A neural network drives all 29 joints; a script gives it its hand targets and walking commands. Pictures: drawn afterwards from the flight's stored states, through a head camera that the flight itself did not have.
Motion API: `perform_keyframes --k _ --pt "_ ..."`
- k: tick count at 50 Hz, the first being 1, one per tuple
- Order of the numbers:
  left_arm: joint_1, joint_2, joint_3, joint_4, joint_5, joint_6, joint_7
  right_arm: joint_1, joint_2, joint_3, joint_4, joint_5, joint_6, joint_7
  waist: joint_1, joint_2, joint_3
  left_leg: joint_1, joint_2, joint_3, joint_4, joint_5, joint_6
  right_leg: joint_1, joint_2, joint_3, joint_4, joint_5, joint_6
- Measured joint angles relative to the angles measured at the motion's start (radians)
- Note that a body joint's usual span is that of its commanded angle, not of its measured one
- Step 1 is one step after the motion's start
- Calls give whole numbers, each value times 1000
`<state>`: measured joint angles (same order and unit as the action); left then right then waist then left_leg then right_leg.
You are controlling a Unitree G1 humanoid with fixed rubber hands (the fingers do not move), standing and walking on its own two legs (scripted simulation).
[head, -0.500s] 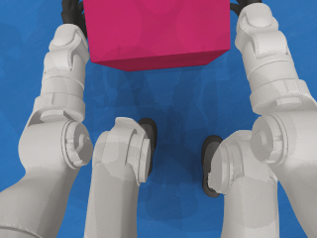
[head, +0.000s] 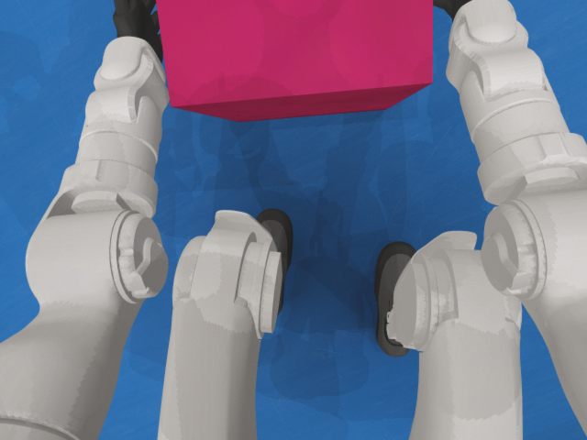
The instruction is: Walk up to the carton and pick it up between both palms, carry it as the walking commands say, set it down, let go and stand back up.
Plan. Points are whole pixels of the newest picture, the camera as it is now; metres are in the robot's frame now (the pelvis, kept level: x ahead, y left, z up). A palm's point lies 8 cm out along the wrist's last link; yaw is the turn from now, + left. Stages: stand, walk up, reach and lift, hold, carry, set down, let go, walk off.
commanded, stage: set down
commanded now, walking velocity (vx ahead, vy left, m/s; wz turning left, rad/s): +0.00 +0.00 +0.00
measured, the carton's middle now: (301, 36) +0.53 +0.08 -0.24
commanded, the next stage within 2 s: let go in 1.74 s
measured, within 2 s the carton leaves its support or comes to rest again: neither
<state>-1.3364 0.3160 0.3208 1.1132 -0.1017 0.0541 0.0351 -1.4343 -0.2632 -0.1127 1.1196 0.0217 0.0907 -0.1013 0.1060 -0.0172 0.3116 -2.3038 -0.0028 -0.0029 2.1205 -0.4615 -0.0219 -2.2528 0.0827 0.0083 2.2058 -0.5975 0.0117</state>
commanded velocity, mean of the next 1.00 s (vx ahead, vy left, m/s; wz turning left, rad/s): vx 0.00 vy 0.00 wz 0.00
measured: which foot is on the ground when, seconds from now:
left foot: down 0.00-1.00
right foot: down 0.00-1.00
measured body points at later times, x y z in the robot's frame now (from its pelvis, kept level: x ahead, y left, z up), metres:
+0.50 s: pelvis +0.01 +0.01 +0.00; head +0.37 +0.02 +0.26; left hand +0.50 +0.28 -0.17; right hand +0.57 -0.12 -0.17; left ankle +0.14 +0.12 -0.34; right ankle +0.10 -0.11 -0.34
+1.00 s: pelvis +0.02 +0.01 +0.10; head +0.34 +0.02 +0.42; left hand +0.51 +0.28 -0.01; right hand +0.58 -0.12 -0.02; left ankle +0.14 +0.12 -0.34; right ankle +0.10 -0.11 -0.34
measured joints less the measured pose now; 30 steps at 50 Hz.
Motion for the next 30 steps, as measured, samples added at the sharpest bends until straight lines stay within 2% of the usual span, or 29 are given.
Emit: perform_keyframes --k 8,17,22,30 --pt "4 20 -83 55 -85 -60 49 24 -45 87 4 97 -31 -28 -3 10 3 -5 0 3 -14 -3 10 1 -1 4 -19 -4 9" --pt "45 31 -97 27 -104 -72 51 49 -100 117 -26 143 -35 -10 -7 10 -9 -23 12 16 3 -15 26 -17 9 17 -7 -11 25" --pt "68 40 -96 -17 -112 -63 46 70 -116 117 -59 150 -26 -3 -3 6 -13 -20 10 18 11 -20 27 -13 7 18 2 -19 25" --pt "140 34 -88 -168 -104 -9 46 132 -106 79 -159 127 15 -8 0 -6 -69 11 -9 5 -21 -25 19 30 -12 5 -31 -35 14"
